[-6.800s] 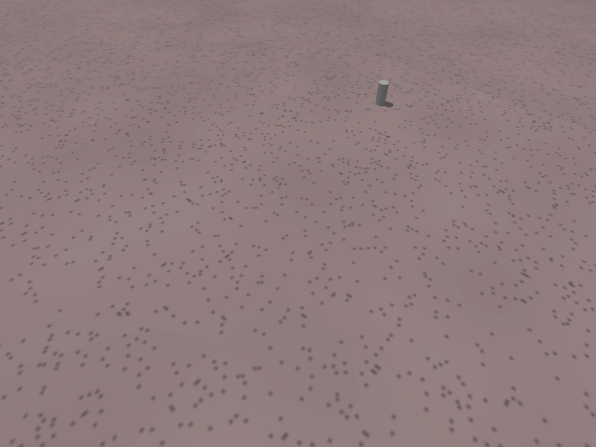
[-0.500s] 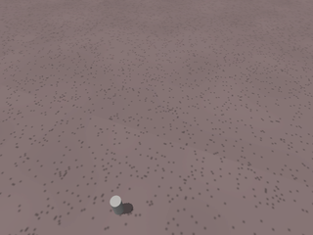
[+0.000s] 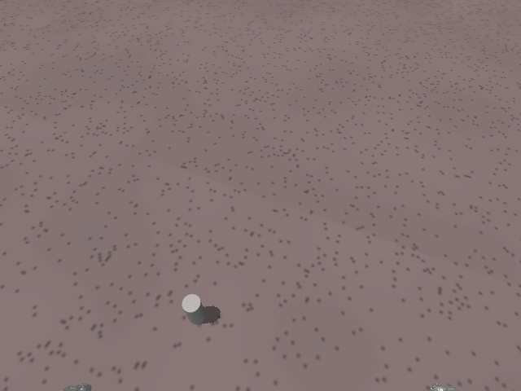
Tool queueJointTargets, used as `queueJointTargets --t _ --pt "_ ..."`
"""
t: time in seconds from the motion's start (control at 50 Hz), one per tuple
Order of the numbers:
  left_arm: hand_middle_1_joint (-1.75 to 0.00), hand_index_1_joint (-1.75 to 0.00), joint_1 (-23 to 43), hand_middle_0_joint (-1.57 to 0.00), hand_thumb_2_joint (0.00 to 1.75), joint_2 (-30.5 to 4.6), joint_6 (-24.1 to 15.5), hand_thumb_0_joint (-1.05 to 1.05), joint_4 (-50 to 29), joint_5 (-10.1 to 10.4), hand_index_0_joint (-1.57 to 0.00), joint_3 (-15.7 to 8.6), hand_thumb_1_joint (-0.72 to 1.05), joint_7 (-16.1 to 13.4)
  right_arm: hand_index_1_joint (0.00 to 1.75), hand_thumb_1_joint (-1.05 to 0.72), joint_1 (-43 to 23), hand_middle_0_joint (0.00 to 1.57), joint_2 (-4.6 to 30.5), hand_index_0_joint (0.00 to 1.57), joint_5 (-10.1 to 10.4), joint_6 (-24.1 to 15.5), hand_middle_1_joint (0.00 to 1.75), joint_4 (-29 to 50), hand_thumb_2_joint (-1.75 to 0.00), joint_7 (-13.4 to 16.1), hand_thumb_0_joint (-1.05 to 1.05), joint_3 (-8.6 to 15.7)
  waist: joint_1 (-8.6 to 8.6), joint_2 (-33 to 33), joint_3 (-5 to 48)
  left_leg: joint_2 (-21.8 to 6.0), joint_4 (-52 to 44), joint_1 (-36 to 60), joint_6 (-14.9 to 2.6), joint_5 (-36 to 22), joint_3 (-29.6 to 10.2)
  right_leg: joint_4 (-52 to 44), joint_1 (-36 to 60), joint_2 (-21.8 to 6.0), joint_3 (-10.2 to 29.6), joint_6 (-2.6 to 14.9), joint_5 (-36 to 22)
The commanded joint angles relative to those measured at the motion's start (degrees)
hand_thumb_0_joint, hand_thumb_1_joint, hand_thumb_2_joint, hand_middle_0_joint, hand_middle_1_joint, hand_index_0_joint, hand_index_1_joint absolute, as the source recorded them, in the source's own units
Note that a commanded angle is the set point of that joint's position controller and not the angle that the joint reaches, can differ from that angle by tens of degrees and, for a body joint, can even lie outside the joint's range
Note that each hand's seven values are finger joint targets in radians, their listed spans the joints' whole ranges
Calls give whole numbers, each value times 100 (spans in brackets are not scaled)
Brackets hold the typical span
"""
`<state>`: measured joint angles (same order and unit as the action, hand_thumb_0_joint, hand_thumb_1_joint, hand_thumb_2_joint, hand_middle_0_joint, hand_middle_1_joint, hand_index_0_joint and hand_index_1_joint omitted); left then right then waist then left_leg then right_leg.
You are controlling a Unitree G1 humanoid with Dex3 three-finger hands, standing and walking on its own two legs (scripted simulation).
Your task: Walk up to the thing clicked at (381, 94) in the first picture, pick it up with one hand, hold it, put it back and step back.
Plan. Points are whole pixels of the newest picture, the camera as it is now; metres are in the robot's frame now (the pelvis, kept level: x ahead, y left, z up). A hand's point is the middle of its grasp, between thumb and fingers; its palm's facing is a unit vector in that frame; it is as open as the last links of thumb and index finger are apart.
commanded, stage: walk up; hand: left
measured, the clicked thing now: (194, 309) +0.46 +0.24 -0.70
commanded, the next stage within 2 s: none
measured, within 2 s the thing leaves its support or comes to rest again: neither
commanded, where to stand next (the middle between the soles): +0.06 -0.01 m, yaw +0 degrees
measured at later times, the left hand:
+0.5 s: hand out of the picture -0.03 +0.27 -0.14, palm faces +0.12 -0.92 -0.38, open 7.4 cm
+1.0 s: hand out of the picture +0.10 +0.27 -0.16, palm faces +0.02 -0.93 -0.37, open 7.4 cm
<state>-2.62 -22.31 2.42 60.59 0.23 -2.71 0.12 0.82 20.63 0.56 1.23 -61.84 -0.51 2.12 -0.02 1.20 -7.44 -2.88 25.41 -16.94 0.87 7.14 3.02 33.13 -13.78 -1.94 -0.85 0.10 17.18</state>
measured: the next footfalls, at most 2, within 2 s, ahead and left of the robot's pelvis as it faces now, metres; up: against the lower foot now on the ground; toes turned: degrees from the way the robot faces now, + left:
left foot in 0.52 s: +0.00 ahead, +0.13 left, +0.00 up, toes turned +4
right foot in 0.78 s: +0.09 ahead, -0.13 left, +0.00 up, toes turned +3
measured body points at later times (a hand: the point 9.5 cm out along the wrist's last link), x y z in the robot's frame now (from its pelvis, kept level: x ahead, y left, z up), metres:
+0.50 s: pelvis -0.02 -0.01 +0.00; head +0.01 -0.01 +0.45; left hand -0.03 +0.31 -0.12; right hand +0.09 -0.31 -0.13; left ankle -0.03 +0.13 -0.73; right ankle -0.03 -0.13 -0.74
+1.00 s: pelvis -0.01 +0.01 -0.01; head +0.04 +0.01 +0.43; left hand +0.10 +0.32 -0.13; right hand +0.11 -0.30 -0.14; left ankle -0.04 +0.12 -0.74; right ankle +0.05 -0.14 -0.74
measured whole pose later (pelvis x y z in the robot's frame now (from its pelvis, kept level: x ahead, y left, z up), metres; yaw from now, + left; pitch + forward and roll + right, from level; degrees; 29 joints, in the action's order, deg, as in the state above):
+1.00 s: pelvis -0.01 +0.01 -0.01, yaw +3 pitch -2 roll +0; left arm -4.1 -21.4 -0.4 54.7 -0.1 -0.8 -0.4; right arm 5.2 21.5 0.0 0.8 -56.1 -0.5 1.9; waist -0.4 0.3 -8.0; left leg -0.1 35.7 -12.3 -0.4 21.3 1.3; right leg 36.2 -20.2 -2.2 2.2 -1.8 14.2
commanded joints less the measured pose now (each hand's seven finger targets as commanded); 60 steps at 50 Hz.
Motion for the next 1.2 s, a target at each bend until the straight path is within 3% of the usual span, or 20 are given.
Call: queueJointTargets --t 0.0,0.06,0.1,0.12,0.18,0.28,0.34,0.46,0.48,0.5,0.52,0.54,0.68,0.76,0.8,0.82,0.9,0.98,1.04,1.18 --pt "-30 -30 -827 -20 90 -901 151 0 -371 -39 -20 -285 90 5 30 -90 -341 20 1703 20 -154 56 30 807 -90 171 0 471 -136 -1345 1436 -1658 -401 -129 -1373 -1137 -1305 1548 303 64 75 239 1281" --pt "-30 -30 -1175 -20 90 -1059 41 0 -373 -153 -20 -363 90 17 30 -90 -589 20 1289 20 -137 128 30 997 -90 162 0 366 -447 -66 920 -536 1161 -450 -591 235 -627 -1108 64 -576 846 319 179" --pt "-30 -30 -467 -20 90 -1945 -84 0 -787 -318 -20 -566 90 -25 30 -90 -229 20 987 20 -115 155 30 1051 -90 224 0 285 -303 1102 490 678 2957 -1129 -140 2833 -959 -1984 -664 -2055 2632 1227 -341" --pt "-30 -30 -218 -20 90 -1925 -125 0 -979 -333 -20 -555 90 -33 30 -90 -7 20 1182 20 -102 163 30 1010 -90 228 0 347 -180 1077 498 605 3605 -787 -176 2796 -1123 -1880 -1109 -2141 2661 1534 -596" --pt "-30 -30 54 -20 90 -1233 -303 0 -1036 -273 -20 -421 90 -106 30 -90 620 20 1199 20 -41 88 30 818 -90 118 0 361 113 343 963 563 3729 -828 -67 1710 -1234 -1357 134 -1129 1258 908 -1050" --pt "-30 -30 -1262 -20 90 -1514 -512 0 -958 -269 -20 -574 90 -118 30 -90 103 20 1359 20 -311 29 30 1161 -90 -46 0 333 -580 621 649 230 2261 -1860 -24 2061 -1077 -1773 1987 -1657 2020 1116 1008" --pt "-30 -30 -1650 -20 90 -1656 -564 0 -1032 -229 -20 -656 90 -50 30 -90 71 20 1361 20 -336 -100 30 1276 -90 -123 0 352 -622 616 358 156 1763 -1803 -113 2227 -834 -1878 1971 -1753 1901 1217 651" --pt "-30 -30 -845 -20 90 -1263 -438 0 -1423 -182 -20 -418 90 81 30 -90 1350 20 1090 20 -227 -323 30 873 -90 -97 0 437 210 360 729 426 -196 1318 -191 512 89 -739 -257 -911 139 772 -377" --pt "-30 -30 -882 -20 90 -894 -409 0 -1436 -160 -20 -276 90 77 30 -90 1616 20 1211 20 -258 -374 30 833 -90 -16 0 492 365 -188 989 190 -548 2041 -216 314 -315 65 -746 -627 -221 525 -464" --pt "-30 -30 -847 -20 90 -481 -378 0 -1518 -119 -20 -146 90 75 30 -90 1663 20 1614 20 -337 -417 30 898 -90 57 0 558 365 -1152 1008 -1051 -1025 2237 -545 795 -2136 1033 -1591 -38 -499 210 543" --pt "-30 -30 -889 -20 90 -856 -323 0 -1452 -125 -20 -238 90 24 30 -90 1452 20 2080 20 -268 -428 30 1070 -90 82 0 603 337 -1086 827 -1928 -1110 1464 -1306 1433 -3190 1417 -1591 54 164 124 1677" --pt "-30 -30 -825 -20 90 -1191 -327 0 -1309 -117 -20 -307 90 -1 30 -90 1266 20 2017 20 -196 -429 30 1112 -90 80 0 594 297 -776 514 -1943 -1071 1056 -1637 1361 -3076 1877 -1432 -152 472 133 1629" --pt "-30 -30 -1288 -20 90 -991 -313 0 -745 -7 -20 -225 90 -5 30 -90 261 20 1506 20 -134 -364 30 1341 -90 145 0 282 -167 -1242 394 -1106 27 66 -939 -1908 -864 504 86 3 36 22 212" --pt "-30 -30 -964 -20 90 -1529 -433 0 -774 -65 -20 -303 90 -93 30 -90 432 20 1248 20 94 -130 30 1278 -90 142 0 232 -56 -152 675 -323 1152 -56 -315 -505 -363 -569 493 -664 964 365 -2921" --pt "-30 -30 -504 -20 90 -1801 -454 0 -882 -23 -20 -270 90 -97 30 -90 658 20 1126 20 67 18 30 1083 -90 168 0 251 84 726 789 241 1980 571 -174 1816 -285 -1080 -464 -1649 2255 1263 -2687" --pt "-30 -30 -396 -20 90 -1691 -443 0 -922 -57 -20 -243 90 -100 30 -90 692 20 1171 20 35 40 30 1039 -90 160 0 271 91 780 763 284 2145 462 -209 2271 -340 -1034 -432 -1613 2222 1284 -2620" --pt "-30 -30 -149 -20 90 -1358 -409 0 -934 -59 -20 -145 90 -145 30 -90 1030 20 1165 20 -26 -109 30 770 -90 111 0 258 205 601 1282 -94 250 839 -281 345 -557 -102 73 -979 1158 621 -3022" --pt "-30 -30 -43 -20 90 -1128 -369 0 -796 -27 -20 -87 90 -133 30 -90 185 20 1501 20 -91 -201 30 873 -90 70 0 313 -77 -303 1146 -842 158 567 -730 -1229 -1028 2 295 -173 364 133 -1398" --pt "-30 -30 -16 -20 90 -1208 -391 0 -690 15 -20 -94 90 -108 30 -90 224 20 1372 20 -60 -149 30 786 -90 92 0 270 -55 -512 1199 -432 184 666 -458 -908 -610 -53 407 -336 493 272 -2311" --pt "-30 -30 136 -20 90 -1132 -324 0 -464 -19 -20 -79 90 -67 30 -90 80 20 1303 20 -89 -88 30 624 -90 57 0 257 -87 -285 787 -439 -401 313 -469 1036 -740 -478 325 -292 630 253 -1218"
